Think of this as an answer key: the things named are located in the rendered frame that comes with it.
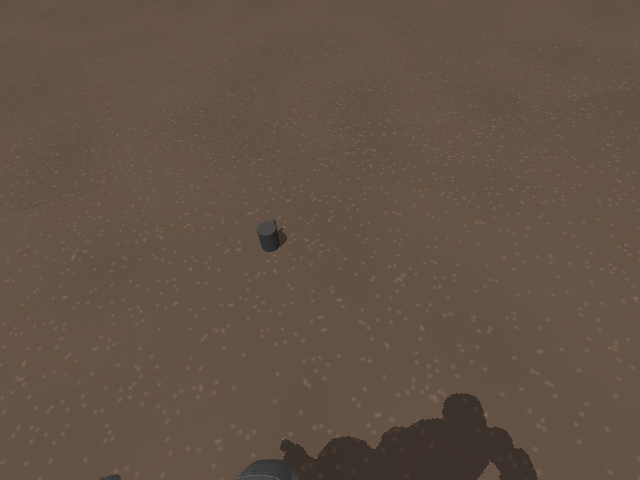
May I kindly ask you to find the mug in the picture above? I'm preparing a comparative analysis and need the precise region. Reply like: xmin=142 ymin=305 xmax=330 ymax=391
xmin=257 ymin=220 xmax=280 ymax=252

